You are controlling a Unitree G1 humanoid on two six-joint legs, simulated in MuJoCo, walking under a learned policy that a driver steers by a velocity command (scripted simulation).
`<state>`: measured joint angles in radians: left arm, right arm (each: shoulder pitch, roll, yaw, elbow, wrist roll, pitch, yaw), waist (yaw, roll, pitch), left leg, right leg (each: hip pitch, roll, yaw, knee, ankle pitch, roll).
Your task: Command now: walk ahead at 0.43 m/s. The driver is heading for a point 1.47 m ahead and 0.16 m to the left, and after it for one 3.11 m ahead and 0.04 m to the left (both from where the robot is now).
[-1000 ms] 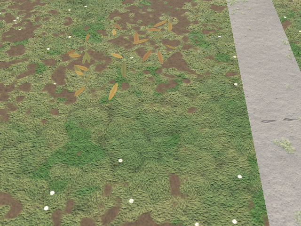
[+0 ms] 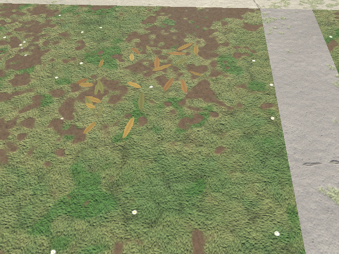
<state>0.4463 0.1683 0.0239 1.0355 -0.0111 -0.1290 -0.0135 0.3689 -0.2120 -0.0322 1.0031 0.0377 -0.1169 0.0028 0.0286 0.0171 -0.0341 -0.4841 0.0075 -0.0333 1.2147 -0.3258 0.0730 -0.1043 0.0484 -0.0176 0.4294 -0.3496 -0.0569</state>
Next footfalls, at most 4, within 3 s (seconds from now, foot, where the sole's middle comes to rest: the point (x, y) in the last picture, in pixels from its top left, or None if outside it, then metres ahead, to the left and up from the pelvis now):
0.32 left None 0.36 0.10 -0.77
0.86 right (224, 229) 0.64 -0.15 -0.77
1.44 left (164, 172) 0.92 0.11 -0.77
1.98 right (178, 117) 1.28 0.04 -0.77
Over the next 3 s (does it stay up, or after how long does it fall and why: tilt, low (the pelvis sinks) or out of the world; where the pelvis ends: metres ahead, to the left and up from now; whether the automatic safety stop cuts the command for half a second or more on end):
stays up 1.42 0.15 -0.01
